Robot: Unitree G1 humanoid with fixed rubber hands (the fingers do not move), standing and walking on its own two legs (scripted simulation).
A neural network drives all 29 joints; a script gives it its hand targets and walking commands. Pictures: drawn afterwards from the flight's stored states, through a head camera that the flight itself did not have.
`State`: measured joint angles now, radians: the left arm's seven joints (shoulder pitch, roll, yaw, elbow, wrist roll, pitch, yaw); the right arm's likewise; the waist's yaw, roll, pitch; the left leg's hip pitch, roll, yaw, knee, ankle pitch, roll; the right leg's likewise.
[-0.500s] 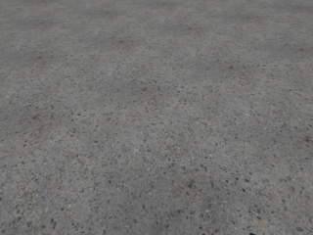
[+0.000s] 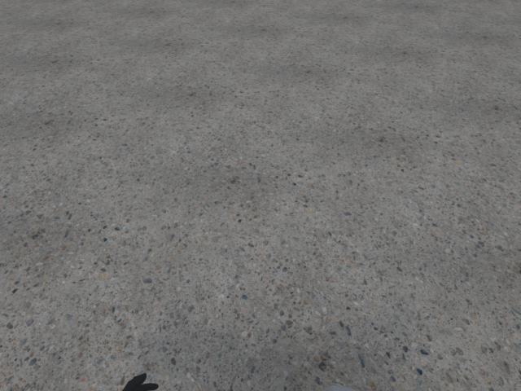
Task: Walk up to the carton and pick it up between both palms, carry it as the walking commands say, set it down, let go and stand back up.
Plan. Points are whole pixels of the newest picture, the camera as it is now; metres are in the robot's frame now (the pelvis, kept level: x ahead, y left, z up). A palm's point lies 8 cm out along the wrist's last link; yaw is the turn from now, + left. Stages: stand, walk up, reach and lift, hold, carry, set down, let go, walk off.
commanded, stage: walk up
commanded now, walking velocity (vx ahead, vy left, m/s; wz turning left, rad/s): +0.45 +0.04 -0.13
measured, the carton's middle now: out of the picture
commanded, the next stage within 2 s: none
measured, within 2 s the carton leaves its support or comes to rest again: neither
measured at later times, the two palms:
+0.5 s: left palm (137, 386) +0.16 +0.21 -0.08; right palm (434, 346) +0.23 -0.29 -0.12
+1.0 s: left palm (112, 290) +0.35 +0.33 -0.14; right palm (376, 296) +0.32 -0.20 -0.12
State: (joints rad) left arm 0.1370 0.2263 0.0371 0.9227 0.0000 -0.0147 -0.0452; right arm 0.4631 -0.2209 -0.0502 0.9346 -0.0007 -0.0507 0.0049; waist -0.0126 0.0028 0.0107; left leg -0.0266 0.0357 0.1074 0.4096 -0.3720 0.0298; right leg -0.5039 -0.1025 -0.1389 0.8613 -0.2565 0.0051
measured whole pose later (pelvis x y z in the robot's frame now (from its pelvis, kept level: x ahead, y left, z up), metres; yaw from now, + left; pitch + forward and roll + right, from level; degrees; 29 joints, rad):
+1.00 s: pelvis +0.26 +0.05 -0.01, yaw +12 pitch +0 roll -5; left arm 0.01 0.27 0.04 0.92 0.00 0.06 0.00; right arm 0.32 -0.23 -0.05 0.90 0.00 0.00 -0.01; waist -0.01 0.02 0.10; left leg -0.43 0.00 -0.11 0.61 -0.16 0.03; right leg -0.41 0.00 -0.12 1.01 -0.55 0.07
